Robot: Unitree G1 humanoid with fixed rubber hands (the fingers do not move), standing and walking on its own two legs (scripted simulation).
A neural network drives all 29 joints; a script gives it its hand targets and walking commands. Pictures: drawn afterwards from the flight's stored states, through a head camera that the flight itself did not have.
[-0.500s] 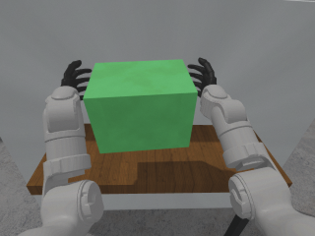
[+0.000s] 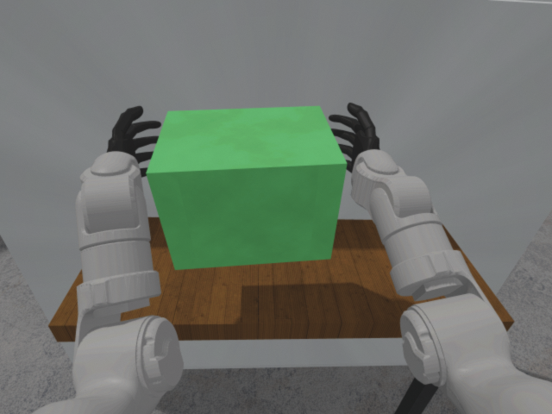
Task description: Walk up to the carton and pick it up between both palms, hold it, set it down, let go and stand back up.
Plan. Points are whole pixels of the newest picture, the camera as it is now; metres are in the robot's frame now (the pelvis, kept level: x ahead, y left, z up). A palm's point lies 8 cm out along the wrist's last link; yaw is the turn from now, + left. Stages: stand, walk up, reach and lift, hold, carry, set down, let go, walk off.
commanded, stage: hold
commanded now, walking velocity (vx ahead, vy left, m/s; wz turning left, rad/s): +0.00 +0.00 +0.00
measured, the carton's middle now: (249, 185) +0.40 +0.02 +0.22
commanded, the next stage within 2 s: set down in 1.06 s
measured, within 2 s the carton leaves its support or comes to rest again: neither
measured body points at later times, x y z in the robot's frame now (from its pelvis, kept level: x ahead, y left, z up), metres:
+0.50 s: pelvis +0.00 +0.00 +0.00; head -0.07 +0.02 +0.44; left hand +0.38 +0.18 +0.27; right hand +0.39 -0.14 +0.27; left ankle +0.01 +0.13 -0.75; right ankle +0.02 -0.10 -0.75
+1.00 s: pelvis +0.00 +0.00 +0.00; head -0.09 +0.02 +0.44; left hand +0.37 +0.17 +0.28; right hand +0.38 -0.15 +0.28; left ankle +0.01 +0.13 -0.75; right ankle +0.02 -0.10 -0.75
